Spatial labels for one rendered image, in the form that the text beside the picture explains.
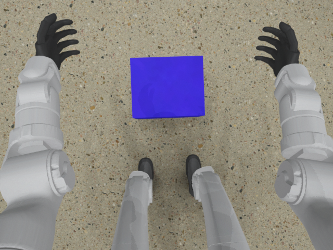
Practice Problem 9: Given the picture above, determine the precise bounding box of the right robot foot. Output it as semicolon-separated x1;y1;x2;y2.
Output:
186;154;201;197

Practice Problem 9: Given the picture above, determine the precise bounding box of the carton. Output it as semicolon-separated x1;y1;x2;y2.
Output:
130;56;205;119

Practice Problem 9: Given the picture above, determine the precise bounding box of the left robot hand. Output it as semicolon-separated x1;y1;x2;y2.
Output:
35;13;80;70

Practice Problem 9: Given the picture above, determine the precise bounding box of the right robot hand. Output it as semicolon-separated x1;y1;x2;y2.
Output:
254;22;300;77

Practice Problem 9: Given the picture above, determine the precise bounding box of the robot right shin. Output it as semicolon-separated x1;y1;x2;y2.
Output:
191;166;220;190

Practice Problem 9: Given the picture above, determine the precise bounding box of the robot right forearm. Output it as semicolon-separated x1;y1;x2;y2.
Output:
274;64;333;163

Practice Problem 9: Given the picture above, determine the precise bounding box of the left robot upper arm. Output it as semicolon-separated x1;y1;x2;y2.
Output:
0;148;75;250

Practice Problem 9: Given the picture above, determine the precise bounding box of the right robot upper arm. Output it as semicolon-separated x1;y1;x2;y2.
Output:
274;157;333;250

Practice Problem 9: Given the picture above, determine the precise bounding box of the robot left forearm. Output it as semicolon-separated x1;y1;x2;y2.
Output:
0;56;64;202

